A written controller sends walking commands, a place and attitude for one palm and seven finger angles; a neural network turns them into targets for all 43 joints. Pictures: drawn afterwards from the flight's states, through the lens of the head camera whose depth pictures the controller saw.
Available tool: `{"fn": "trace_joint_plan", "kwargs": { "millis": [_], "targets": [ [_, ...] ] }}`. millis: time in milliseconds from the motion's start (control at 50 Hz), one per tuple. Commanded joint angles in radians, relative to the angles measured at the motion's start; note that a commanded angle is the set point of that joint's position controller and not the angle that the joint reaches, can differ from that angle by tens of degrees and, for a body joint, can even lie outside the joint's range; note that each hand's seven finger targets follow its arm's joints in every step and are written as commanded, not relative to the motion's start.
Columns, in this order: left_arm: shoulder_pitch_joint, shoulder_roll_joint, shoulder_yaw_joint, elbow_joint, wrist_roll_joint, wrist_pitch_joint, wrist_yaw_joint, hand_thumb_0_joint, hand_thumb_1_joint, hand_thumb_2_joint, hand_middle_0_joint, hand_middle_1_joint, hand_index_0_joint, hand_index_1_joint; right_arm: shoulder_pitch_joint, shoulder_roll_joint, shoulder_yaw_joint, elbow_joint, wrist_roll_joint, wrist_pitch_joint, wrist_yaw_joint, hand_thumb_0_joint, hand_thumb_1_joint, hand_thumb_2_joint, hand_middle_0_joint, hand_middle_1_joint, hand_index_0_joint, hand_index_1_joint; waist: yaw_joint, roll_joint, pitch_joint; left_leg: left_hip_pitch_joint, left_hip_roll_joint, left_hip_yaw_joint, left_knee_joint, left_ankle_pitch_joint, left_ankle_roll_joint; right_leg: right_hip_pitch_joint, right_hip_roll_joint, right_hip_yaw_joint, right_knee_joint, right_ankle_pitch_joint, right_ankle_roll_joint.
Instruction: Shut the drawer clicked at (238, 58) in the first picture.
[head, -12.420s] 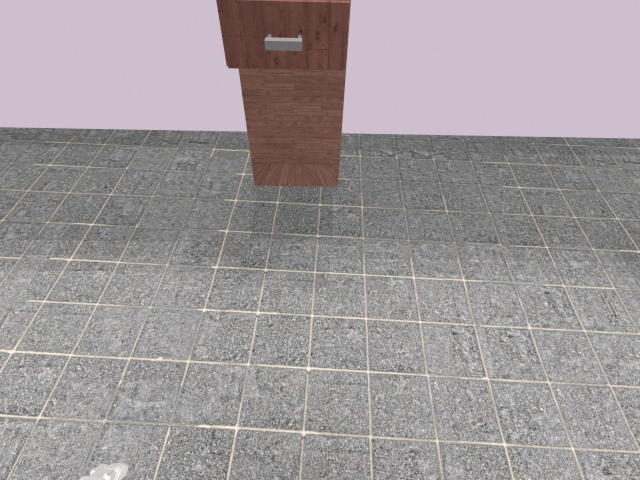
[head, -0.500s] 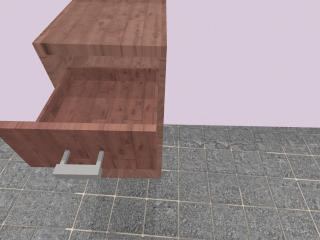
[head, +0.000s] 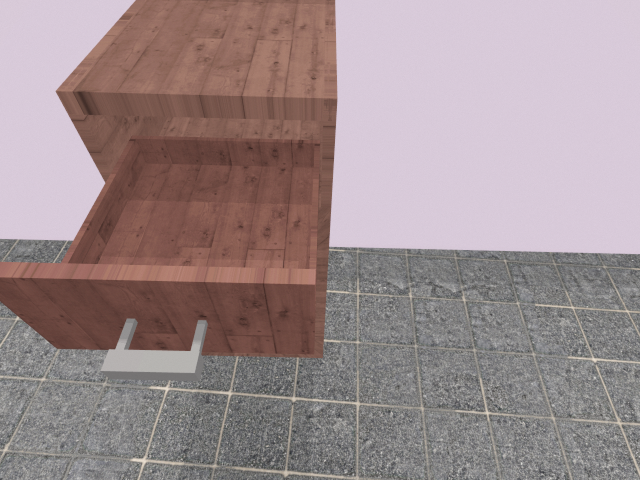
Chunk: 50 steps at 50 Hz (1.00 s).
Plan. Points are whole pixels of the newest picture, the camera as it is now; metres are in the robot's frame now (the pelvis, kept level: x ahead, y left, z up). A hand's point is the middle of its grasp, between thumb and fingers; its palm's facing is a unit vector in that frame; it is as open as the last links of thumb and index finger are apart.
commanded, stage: come to a stop and stand still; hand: left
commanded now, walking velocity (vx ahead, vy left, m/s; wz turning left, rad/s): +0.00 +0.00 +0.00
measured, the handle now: (160, 346) +0.25 +0.21 +0.04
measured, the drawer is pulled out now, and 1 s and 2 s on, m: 0.30 0.30 0.30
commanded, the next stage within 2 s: look again from close up in 0.40 s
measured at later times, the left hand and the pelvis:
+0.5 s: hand out of the picture +0.02 +0.17 -0.17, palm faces +0.01 -0.98 -0.20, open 7.3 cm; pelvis +0.02 +0.00 +0.00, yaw +0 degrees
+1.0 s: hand out of the picture -0.01 +0.15 -0.17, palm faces +0.03 -0.99 -0.16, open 7.4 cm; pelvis +0.01 +0.00 +0.01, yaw +0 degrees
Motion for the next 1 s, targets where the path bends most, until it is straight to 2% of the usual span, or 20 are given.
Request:
{"fn": "trace_joint_plan", "kwargs": {
  "millis": [0, 140, 220, 260, 420, 600, 720, 760, 900, 980],
  "targets": [
    [0.057, 0.102, 0.025, -0.02, -0.008, -0.025, 0.015, 0.0, 0.9, 0.9, -0.2, -0.3, -0.2, -0.3, 0.041, -0.098, -0.017, -0.007, 0.003, -0.026, -0.015, 0.0, -0.9, -0.9, 0.2, 0.3, 0.2, 0.3, 0.003, 0.008, -0.048, 0.053, 0.104, -0.11, -0.07, 0.282, 0.02, 0.032, -0.111, 0.101, -0.07, 0.318, -0.022],
    [0.054, 0.098, 0.023, 0.003, -0.009, -0.023, 0.022, 0.0, 0.9, 0.9, -0.2, -0.3, -0.2, -0.3, 0.041, -0.087, -0.017, 0.027, 0.005, -0.02, -0.019, 0.0, -0.9, -0.9, 0.2, 0.3, 0.2, 0.3, 0.002, 0.007, -0.026, 0.078, 0.105, -0.106, -0.084, 0.315, 0.014, 0.042, -0.118, 0.098, -0.085, 0.368, -0.018],
    [0.046, 0.097, 0.023, 0.004, -0.008, -0.021, 0.023, 0.0, 0.9, 0.9, -0.2, -0.3, -0.2, -0.3, 0.039, -0.088, -0.016, 0.034, 0.004, -0.017, -0.02, 0.0, -0.9, -0.9, 0.2, 0.3, 0.2, 0.3, 0.002, -0.002, -0.006, 0.078, 0.105, -0.111, -0.104, 0.306, 0.012, 0.044, -0.117, 0.097, -0.097, 0.353, -0.017],
    [0.048, 0.096, 0.023, 0.005, -0.008, -0.019, 0.023, 0.0, 0.9, 0.9, -0.2, -0.3, -0.2, -0.3, 0.032, -0.084, -0.016, 0.035, 0.005, -0.017, -0.019, 0.0, -0.9, -0.9, 0.2, 0.3, 0.2, 0.3, 0.005, 0.021, 0.011, 0.077, 0.105, -0.11, -0.12, 0.285, 0.014, 0.036, -0.115, 0.098, -0.11, 0.318, -0.015],
    [0.047, 0.106, 0.024, 0.003, -0.008, -0.022, 0.022, 0.0, 0.9, 0.9, -0.2, -0.3, -0.2, -0.3, 0.028, -0.096, -0.014, 0.036, 0.003, -0.018, -0.018, 0.0, -0.9, -0.9, 0.2, 0.3, 0.2, 0.3, 0.007, 0.0, -0.013, 0.097, 0.104, -0.112, -0.128, 0.3, 0.011, 0.055, -0.125, 0.099, -0.122, 0.352, -0.014],
    [0.049, 0.101, 0.021, 0.009, -0.007, -0.019, 0.02, 0.0, 0.9, 0.9, -0.2, -0.3, -0.2, -0.3, 0.03, -0.094, -0.012, 0.039, 0.004, -0.015, -0.015, 0.0, -0.9, -0.9, 0.2, 0.3, 0.2, 0.3, 0.006, -0.001, 0.026, 0.078, 0.101, -0.121, -0.158, 0.223, 0.011, 0.032, -0.119, 0.102, -0.149, 0.254, -0.013],
    [0.068, 0.098, 0.022, 0.016, -0.008, -0.021, 0.02, 0.0, 0.9, 0.9, -0.2, -0.3, -0.2, -0.3, 0.036, -0.091, -0.012, 0.043, 0.005, -0.019, -0.017, 0.0, -0.9, -0.9, 0.2, 0.3, 0.2, 0.3, 0.009, 0.01, 0.0, 0.096, 0.103, -0.118, -0.152, 0.246, 0.012, 0.038, -0.121, 0.102, -0.148, 0.27, -0.014],
    [0.069, 0.091, 0.021, 0.017, -0.007, -0.021, 0.02, 0.0, 0.9, 0.9, -0.2, -0.3, -0.2, -0.3, 0.042, -0.085, -0.013, 0.044, 0.006, -0.019, -0.018, 0.0, -0.9, -0.9, 0.2, 0.3, 0.2, 0.3, 0.007, -0.007, 0.011, 0.092, 0.104, -0.118, -0.156, 0.24, 0.014, 0.035, -0.117, 0.103, -0.149, 0.269, -0.013],
    [0.085, 0.083, 0.021, 0.025, -0.007, -0.023, 0.022, 0.0, 0.9, 0.9, -0.2, -0.3, -0.2, -0.3, 0.049, -0.077, -0.014, 0.049, 0.005, -0.019, -0.019, 0.0, -0.9, -0.9, 0.2, 0.3, 0.2, 0.3, 0.009, 0.009, 0.018, 0.091, 0.103, -0.115, -0.154, 0.236, 0.012, 0.025, -0.121, 0.107, -0.153, 0.272, -0.015],
    [0.09, 0.074, 0.02, 0.028, -0.006, -0.021, 0.022, 0.0, 0.9, 0.9, -0.2, -0.3, -0.2, -0.3, 0.054, -0.072, -0.013, 0.051, 0.005, -0.017, -0.018, 0.0, -0.9, -0.9, 0.2, 0.3, 0.2, 0.3, 0.008, 0.0, 0.049, 0.072, 0.102, -0.117, -0.165, 0.193, 0.012, 0.006, -0.115, 0.109, -0.161, 0.22, -0.015]
  ]
}}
